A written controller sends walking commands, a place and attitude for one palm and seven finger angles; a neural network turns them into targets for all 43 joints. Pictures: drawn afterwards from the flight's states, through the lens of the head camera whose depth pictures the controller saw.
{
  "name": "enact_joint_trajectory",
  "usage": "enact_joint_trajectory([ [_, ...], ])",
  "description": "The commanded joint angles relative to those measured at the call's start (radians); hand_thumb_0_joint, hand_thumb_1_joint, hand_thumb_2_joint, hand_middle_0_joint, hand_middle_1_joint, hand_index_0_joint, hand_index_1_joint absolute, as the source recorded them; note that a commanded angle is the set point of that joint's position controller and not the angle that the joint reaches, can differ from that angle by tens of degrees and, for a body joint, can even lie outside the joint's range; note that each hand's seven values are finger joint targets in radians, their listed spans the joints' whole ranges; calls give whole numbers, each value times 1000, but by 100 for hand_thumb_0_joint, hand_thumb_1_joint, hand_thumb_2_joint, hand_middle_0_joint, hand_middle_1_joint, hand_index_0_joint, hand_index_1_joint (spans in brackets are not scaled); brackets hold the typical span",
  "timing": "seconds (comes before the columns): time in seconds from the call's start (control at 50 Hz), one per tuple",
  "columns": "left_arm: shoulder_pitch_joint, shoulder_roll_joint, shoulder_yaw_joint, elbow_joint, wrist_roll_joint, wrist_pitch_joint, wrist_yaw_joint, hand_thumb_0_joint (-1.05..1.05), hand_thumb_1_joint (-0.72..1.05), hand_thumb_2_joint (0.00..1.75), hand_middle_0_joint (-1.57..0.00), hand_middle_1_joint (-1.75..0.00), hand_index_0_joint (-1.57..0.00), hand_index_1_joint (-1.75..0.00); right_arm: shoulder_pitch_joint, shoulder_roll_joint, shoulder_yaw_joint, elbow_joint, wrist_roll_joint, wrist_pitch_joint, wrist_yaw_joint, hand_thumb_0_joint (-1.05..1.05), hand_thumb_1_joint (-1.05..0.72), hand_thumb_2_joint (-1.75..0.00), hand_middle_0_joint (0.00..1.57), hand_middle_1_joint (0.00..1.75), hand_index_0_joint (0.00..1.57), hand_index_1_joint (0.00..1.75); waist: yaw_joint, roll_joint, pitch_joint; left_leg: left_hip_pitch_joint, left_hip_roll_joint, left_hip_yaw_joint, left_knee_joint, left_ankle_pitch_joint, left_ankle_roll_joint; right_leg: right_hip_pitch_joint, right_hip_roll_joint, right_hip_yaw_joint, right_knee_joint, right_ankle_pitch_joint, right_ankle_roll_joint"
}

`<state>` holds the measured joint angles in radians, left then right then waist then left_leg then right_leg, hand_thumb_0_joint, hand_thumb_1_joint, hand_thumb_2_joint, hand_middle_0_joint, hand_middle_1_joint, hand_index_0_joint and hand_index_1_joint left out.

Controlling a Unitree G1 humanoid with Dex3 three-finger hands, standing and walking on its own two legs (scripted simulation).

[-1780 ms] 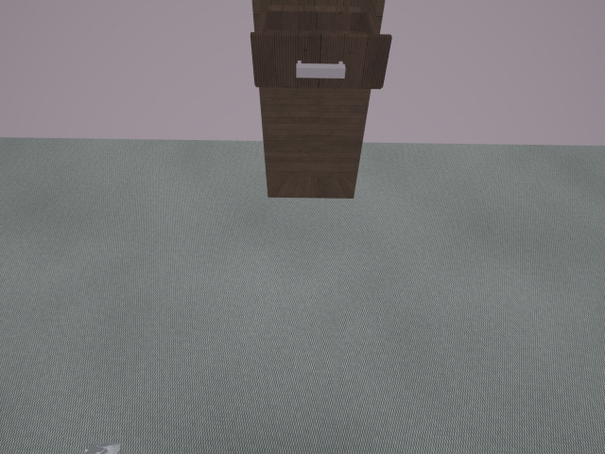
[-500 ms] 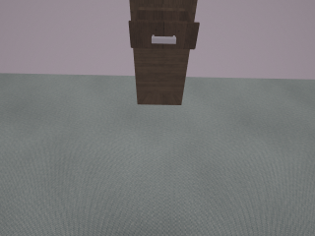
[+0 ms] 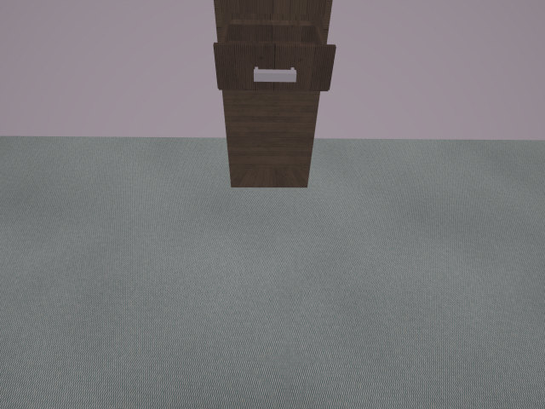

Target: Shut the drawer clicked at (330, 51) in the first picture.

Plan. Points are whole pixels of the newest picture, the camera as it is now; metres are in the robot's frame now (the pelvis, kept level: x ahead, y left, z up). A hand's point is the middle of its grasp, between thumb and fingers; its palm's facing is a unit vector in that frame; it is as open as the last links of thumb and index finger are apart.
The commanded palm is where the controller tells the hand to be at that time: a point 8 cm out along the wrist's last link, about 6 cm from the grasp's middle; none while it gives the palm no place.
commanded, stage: walk to a spot facing it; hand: left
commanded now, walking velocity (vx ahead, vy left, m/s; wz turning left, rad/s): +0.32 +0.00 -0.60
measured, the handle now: (274, 72) +1.05 +0.08 +0.02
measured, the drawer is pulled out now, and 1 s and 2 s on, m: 0.29 0.29 0.29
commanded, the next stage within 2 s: turn to face it in 1.18 s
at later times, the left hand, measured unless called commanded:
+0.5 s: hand out of the picture +0.08 +0.15 -0.17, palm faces -0.10 -0.98 -0.15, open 7.4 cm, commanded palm none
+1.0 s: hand (244, 236) +0.52 +0.11 -0.15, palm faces -0.46 -0.86 -0.22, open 7.4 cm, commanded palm none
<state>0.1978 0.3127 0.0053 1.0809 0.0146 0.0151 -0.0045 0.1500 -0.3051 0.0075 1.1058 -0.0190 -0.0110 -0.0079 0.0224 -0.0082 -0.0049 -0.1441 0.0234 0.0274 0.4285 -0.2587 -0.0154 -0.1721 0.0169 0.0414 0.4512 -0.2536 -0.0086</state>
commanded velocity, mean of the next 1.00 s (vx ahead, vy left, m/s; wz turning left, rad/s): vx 0.33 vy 0.00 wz -0.49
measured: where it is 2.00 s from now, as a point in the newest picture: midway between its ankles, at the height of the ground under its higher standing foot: (327, 350)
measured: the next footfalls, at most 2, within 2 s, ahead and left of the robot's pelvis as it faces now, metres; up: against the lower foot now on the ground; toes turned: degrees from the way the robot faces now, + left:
left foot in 0.64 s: +0.37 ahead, +0.09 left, +0.00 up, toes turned -10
right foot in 1.12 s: +0.42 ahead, -0.22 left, +0.00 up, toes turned -42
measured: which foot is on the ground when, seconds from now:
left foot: down 0.00-0.20, up 0.22-0.62, down 0.64-1.00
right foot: down 0.00-0.62, up 0.64-1.00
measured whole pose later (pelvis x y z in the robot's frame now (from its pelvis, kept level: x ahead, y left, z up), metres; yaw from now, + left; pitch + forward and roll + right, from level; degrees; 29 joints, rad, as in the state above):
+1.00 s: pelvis +0.32 -0.01 +0.00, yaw -29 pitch +0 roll +1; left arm 0.15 0.23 0.10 0.91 0.04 0.03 -0.05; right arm 0.36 -0.22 -0.06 1.03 -0.03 -0.07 -0.01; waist -0.02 -0.02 0.04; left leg -0.09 0.07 0.32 0.41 -0.29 0.01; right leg -0.58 -0.12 -0.08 0.84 -0.18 0.00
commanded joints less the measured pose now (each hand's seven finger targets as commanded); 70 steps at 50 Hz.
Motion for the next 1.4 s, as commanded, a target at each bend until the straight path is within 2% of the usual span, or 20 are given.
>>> enact_joint_trajectory([
  [0.0, 46, 108, 40, -91, 10, -3, -13, 0, 90, 90, -20, -30, -20, -30, 77, -153, -58, -72, -3, -4, -5, 0, -90, -90, 20, 30, 20, 30, -27, 45, 137, -37, 152, -134, -102, -365, 76, -236, -28, 110, 8, -299, -45],
  [0.06, 29, 36, 49, -145, 8, -21, -25, 0, 90, 90, -20, -30, -20, -30, 140, -183, -87, -89, 0, -28, -11, 0, -90, -90, 20, 30, 20, 30, -46, 189, 131, 60, 330, -268, -187, -280, 179, -368, 6, -48, 298, -200, -17],
  [0.14, 184, -7, 66, -116, 11, -39, -35, 0, 90, 90, -20, -30, -20, -30, 77, -127, -84, -109, -4, -38, -11, 0, -90, -90, 20, 30, 20, 30, 52, 93, 70, -122, 260, -24, 107, -1, 109, -33, -29, -99, 108, -94, -24],
  [0.18, 461, 164, 100, -38, 6, -65, -6, 0, 90, 90, -20, -30, -20, -30, -32, -10, -54, -205, 7, -50, 5, 0, -90, -90, 20, 30, 20, 30, 140, -378, 39, -606, 11, 131, 713, -338, -2, 275, -381, 566, -231, -11, -186],
  [0.2, 482, 144, 95, -34, -2, -69, 13, 0, 90, 90, -20, -30, -20, -30, -89, -41, -60, -222, 3, -53, 1, 0, -90, -90, 20, 30, 20, 30, 143, -254, 54, -652, 51, 2, 785, -304, 8, 259, -396, 619, -230, 91, -226],
  [0.26, 321, 46, 67, -75, 9, -73, 18, 0, 90, 90, -20, -30, -20, -30, -58, 4, -68, -188, -4, -46, 9, 0, -90, -90, 20, 30, 20, 30, 35, -9, 132, -607, 113, -17, 779, -105, -14, 87, -322, 403, -219, 66, -238],
  [0.48, 335, 2, 67, -33, 14, -90, 28, 0, 90, 90, -20, -30, -20, -30, -134, 79, -71, -247, 6, -44, 35, 0, -90, -90, 20, 30, 20, 30, 28, -117, 123, -444, 67, 57, 352, 81, -17, 73, -212, 184, -218, 300, -159],
  [0.56, 275, 22, 85, -46, 9, -83, 25, 0, 90, 90, -20, -30, -20, -30, 91, 32, -85, -186, 2, -64, 12, 0, -90, -90, 20, 30, 20, 30, -75, -84, 26, -5, -2, 79, 117, 85, 20, -28, -143, 138, 50, 448, -117],
  [0.58, 288, -11, 86, -51, 2, -84, 19, 0, 90, 90, -20, -30, -20, -30, 258, -41, -102, -139, -5, -70, -5, 0, -90, -90, 20, 30, 20, 30, -133, 15, -91, 262, 103, -28, 88, 68, 47, -150, -93, 107, 282, 343, -90],
  [0.6, 342, -74, 83, -73, -8, -77, 6, 0, 90, 90, -20, -30, -20, -30, 378, -173, -129, -119, -17, -71, -12, 0, -90, -90, 20, 30, 20, 30, -142, 321, -205, 417, 423, -439, -19, 1, 146, -359, 45, -33, 652, -230, -35],
  [0.62, 259, -63, 82, -111, -2, -83, 4, 0, 90, 90, -20, -30, -20, -30, 391, -165, -118, -122, -7, -60, -12, 0, -90, -90, 20, 30, 20, 30, -146, 246, -142, 295, 494, -596, -167, -125, 210, -431, 40, 6, 823, -311, -46],
  [0.66, 168, -82, 81, -130, 11, -66, -6, 0, 90, 90, -20, -30, -20, -30, 196, -53, -99, -159, -6, -62, -12, 0, -90, -90, 20, 30, 20, 30, -75, 222, 57, -6, 446, -453, -261, -428, 185, -513, -68, -5, 945, -174, -43],
  [0.74, 202, -104, 86, -119, 22, -17, -35, 0, 90, 90, -20, -30, -20, -30, 110, 36, -77, -163, -7, -84, -18, 0, -90, -90, 20, 30, 20, 30, 16, 138, 70, -190, 329, -96, -253, -176, 129, -407, -128, -35, 813, -29, -17],
  [1.04, -157, -68, 71, -277, 19, -22, -54, 0, 90, 90, -20, -30, -20, -30, 280, -60, -94, -133, -17, -64, -2, 0, -90, -90, 20, 30, 20, 30, -67, 96, 67, 127, 357, 205, -62, 398, 113, -310, -70, -185, 196, -30, -26],
  [1.08, 72, -6, 88, -209, 20, -42, -47, 0, 90, 90, -20, -30, -20, -30, 250, -76, -90, -152, -7, -59, 3, 0, -90, -90, 20, 30, 20, 30, 52, 40, -67, 16, 296, 299, 316, 592, 53, 69, 0, -230, 67, 33, -68],
  [1.1, 207, 125, 118, -178, 21, -57, -30, 0, 90, 90, -20, -30, -20, -30, 264, -22, -77, -185, 8, -56, 19, 0, -90, -90, 20, 30, 20, 30, 108, -183, -187, -317, 209, 323, 634, 185, -4, 395, -239, 102, 15, 53, -152],
  [1.12, 291, 221, 139, -162, -4, -53, -17, 0, 90, 90, -20, -30, -20, -30, 189, 6, -70, -238, 11, -57, 12, 0, -90, -90, 20, 30, 20, 30, 118, -261, -230, -560, 86, 203, 906, -347, -42, 471, -459, 496, -85, 296, -261],
  [1.18, 93, 125, 108, -211, -8, -48, 0, 0, 90, 90, -20, -30, -20, -30, 95, -14, -78, -230, 1, -43, 2, 0, -90, -90, 20, 30, 20, 30, 35, -24, -54, -538, 180, 10, 907, -127, -35, 121, -355, 294, -158, 155, -219],
  [1.24, -2, 74, 96, -228, 4, -60, 6, 0, 90, 90, -20, -30, -20, -30, 192, 16, -77, -185, -10, -9, 2, 0, -90, -90, 20, 30, 20, 30, -54, -91, -11, -408, 164, 29, 755, -56, -60, -75, -256, 115, -178, 256, -169],
  [1.38, 45, 8, 68, -158, 6, -67, 18, 0, 90, 90, -20, -30, -20, -30, 149, 82, -52, -157, 1, -5, 5, 0, -90, -90, 20, 30, 20, 30, -42, -97, -34, -299, 98, 51, 420, -8, -43, -38, -235, 19, -161, 379, -161],
])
